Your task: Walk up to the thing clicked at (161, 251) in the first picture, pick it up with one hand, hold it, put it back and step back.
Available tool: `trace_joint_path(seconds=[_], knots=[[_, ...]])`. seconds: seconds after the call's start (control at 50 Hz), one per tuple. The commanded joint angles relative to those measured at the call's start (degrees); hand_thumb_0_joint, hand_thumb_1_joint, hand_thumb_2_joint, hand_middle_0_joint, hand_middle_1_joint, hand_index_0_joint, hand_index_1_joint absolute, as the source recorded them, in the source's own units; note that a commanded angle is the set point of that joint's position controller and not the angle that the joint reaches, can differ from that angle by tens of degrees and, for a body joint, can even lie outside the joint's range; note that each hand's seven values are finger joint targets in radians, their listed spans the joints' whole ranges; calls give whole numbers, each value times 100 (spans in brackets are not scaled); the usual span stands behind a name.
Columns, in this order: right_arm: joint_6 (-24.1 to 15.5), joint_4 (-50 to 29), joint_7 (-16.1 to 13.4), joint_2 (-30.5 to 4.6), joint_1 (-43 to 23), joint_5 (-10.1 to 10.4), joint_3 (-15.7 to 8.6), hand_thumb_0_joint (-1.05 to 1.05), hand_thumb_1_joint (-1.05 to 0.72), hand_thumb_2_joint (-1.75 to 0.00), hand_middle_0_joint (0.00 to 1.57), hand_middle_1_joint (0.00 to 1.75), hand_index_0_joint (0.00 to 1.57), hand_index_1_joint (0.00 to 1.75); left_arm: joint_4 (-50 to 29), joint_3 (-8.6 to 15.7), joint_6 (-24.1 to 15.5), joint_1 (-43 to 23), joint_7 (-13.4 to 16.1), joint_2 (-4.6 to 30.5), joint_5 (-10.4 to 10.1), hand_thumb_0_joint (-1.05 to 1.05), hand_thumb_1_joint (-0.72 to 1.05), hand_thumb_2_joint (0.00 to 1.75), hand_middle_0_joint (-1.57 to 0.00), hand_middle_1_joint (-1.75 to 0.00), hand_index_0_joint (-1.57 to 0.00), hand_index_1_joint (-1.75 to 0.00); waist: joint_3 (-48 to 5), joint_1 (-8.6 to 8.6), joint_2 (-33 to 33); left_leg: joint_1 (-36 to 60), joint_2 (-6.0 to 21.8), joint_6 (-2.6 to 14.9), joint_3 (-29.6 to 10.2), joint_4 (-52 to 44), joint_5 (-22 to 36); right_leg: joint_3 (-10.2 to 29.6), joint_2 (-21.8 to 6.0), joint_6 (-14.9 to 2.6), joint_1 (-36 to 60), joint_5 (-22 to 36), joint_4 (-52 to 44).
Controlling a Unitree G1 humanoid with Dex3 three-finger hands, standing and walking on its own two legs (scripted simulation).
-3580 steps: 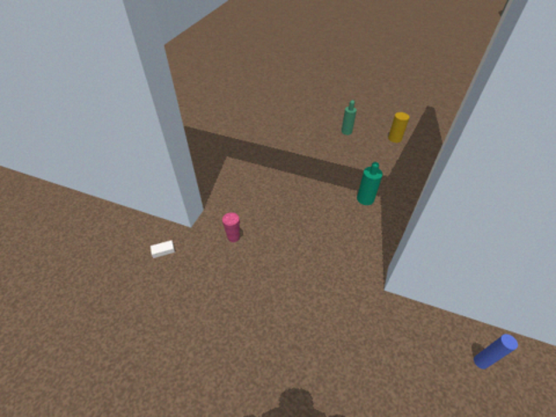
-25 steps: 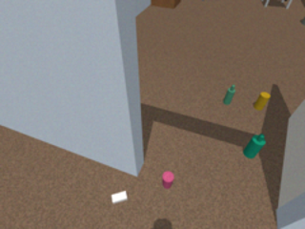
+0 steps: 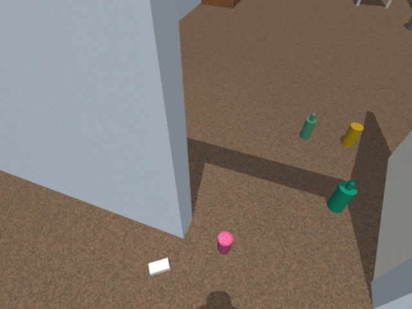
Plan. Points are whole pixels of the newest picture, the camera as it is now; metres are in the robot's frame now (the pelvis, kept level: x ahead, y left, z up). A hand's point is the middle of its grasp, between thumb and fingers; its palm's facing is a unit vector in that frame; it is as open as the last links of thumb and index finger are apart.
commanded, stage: stand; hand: left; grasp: from above
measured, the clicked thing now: (159, 266) +0.46 +0.23 -0.77
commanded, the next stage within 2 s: step back in 0.84 s
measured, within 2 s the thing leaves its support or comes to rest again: neither
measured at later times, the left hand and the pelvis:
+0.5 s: hand out of the picture +0.08 +0.25 -0.16, palm faces +0.01 -0.94 -0.33, open 7.4 cm; pelvis +0.01 +0.00 +0.00, yaw +0 degrees
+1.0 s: hand out of the picture +0.09 +0.27 -0.16, palm faces +0.02 -0.93 -0.36, open 7.4 cm; pelvis -0.01 +0.00 -0.01, yaw +1 degrees
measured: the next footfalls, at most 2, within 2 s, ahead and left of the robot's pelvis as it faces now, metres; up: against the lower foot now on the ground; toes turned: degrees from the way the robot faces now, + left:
right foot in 1.52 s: -0.11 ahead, -0.11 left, +0.00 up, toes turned -2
left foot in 1.86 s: -0.18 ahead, +0.14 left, +0.00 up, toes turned -2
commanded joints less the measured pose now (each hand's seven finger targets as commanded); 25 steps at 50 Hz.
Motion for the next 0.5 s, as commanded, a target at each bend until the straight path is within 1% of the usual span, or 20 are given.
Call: trace_joint_path(seconds=[0.0,0.04,0.08,0.16,0.18,0.2,0.22,0.24,0.26,0.32,0.34,0.36,0.38,0.4,0.44,0.48], knots=[[-120,-321,-74,-1143,-208,17,-201,0,-90,-90,20,30,20,30,-300,201,-139,-151,99,1179,8,0,90,90,-20,-30,-20,-30,-271,16,4,29,543,231,-516,-361,241,492,-563,-173,-123,284,-456],[-134,-324,-74,-1142,-193,10,-185,0,-90,-90,20,30,20,30,-313,202,-154,-176,98,1190,5,0,90,90,-20,-30,-20,-30,-343,16,30,69,556,243,-497,-322,487,490,-585,-171,-54,484,-407],[-148,-330,-77,-1153,-257,10,-183,0,-90,-90,20,30,20,30,-306,190,-152,-142,97,1160,-3,0,90,90,-20,-30,-20,-30,-378,52,9,188,587,233,-510,-299,768,460,-577,-165,-75,539,-380],[-155,-303,-88,-1191,-204,17,-187,0,-90,-90,20,30,20,30,-337,200,-153,-205,98,1206,-16,0,90,90,-20,-30,-20,-30,-520,16,-10,268,600,224,-470,-223,1140,474,-611,-168,70,970,-337],[-155,-282,-90,-1222,-193,24,-183,0,-90,-90,20,30,20,30,-320,194,-151,-172,94,1185,-23,0,90,90,-20,-30,-20,-30,-535,21,31,296,595,238,-453,-206,1142,489,-612,-160,98,1036,-348],[-150,-293,-92,-1187,-206,17,-175,0,-90,-90,20,30,20,30,-319,193,-139,-185,95,1186,-23,0,90,90,-20,-30,-20,-30,-492,20,11,249,580,217,-455,-253,1089,445,-588,-156,69,935,-338],[-143,-284,-97,-1197,-203,14,-172,0,-90,-90,20,30,20,30,-306,195,-136,-186,95,1193,-31,0,90,90,-20,-30,-20,-30,-465,22,6,239,589,241,-451,-248,1045,476,-604,-163,88,927,-357],[-146,-288,-87,-1180,-202,24,-167,0,-90,-90,20,30,20,30,-295,189,-134,-175,94,1184,-25,0,90,90,-20,-30,-20,-30,-418,27,3,209,582,209,-482,-309,958,426,-571,-148,47,740,-368],[-140,-296,-85,-1192,-232,20,-169,0,-90,-90,20,30,20,30,-308,187,-135,-186,90,1196,-21,0,90,90,-20,-30,-20,-30,-385,25,-30,213,583,219,-473,-312,901,447,-578,-155,-6,701,-394],[-141,-306,-87,-1208,-239,15,-176,0,-90,-90,20,30,20,30,-317,191,-135,-196,89,1211,-13,0,90,90,-20,-30,-20,-30,-403,28,-53,228,601,216,-472,-289,930,452,-599,-167,7,708,-388],[-138,-297,-85,-1218,-190,26,-173,0,-90,-90,20,30,20,30,-317,193,-135,-193,90,1219,-8,0,90,90,-20,-30,-20,-30,-398,4,-10,205,573,203,-461,-311,847,466,-597,-164,0,701,-408],[-140,-296,-79,-1242,-213,26,-170,0,-90,-90,20,30,20,30,-308,185,-137,-170,84,1199,-18,0,90,90,-20,-30,-20,-30,-338,25,27,153,572,207,-483,-327,758,460,-587,-155,9,658,-428],[-145,-323,-75,-1209,-284,21,-175,0,-90,-90,20,30,20,30,-315,188,-147,-153,89,1227,-9,0,90,90,-20,-30,-20,-30,-386,48,-45,266,607,215,-497,-297,942,430,-593,-162,-20,707,-392],[-144,-312,-74,-1230,-219,31,-173,0,-90,-90,20,30,20,30,-311,185,-148,-156,85,1208,-12,0,90,90,-20,-30,-20,-30,-393,3,-53,229,581,212,-474,-290,878,465,-600,-157,-7,743,-418],[-140,-310,-78,-1220,-215,24,-168,0,-90,-90,20,30,20,30,-324,190,-143,-190,84,1226,-14,0,90,90,-20,-30,-20,-30,-364,-2,-39,203,571,203,-474,-322,744,468,-601,-167,-43,649,-434],[-147,-326,-74,-1237,-285,31,-177,0,-90,-90,20,30,20,30,-329,178,-141,-164,80,1200,-17,0,90,90,-20,-30,-20,-30,-330,32,13,208,586,196,-513,-349,758,441,-587,-172,-51,555,-425]])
